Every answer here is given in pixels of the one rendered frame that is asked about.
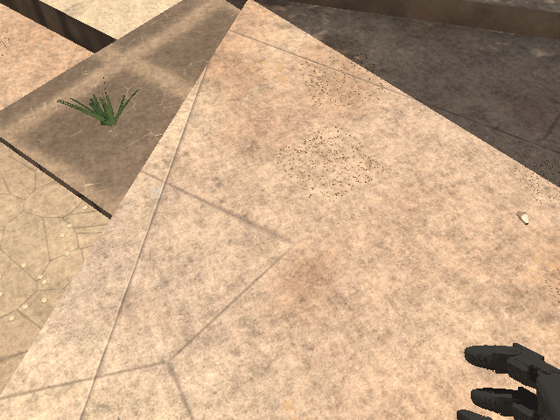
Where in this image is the robot right hand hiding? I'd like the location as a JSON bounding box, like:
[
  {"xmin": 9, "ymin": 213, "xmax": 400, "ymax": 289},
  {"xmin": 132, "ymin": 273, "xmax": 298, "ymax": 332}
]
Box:
[{"xmin": 457, "ymin": 343, "xmax": 560, "ymax": 420}]

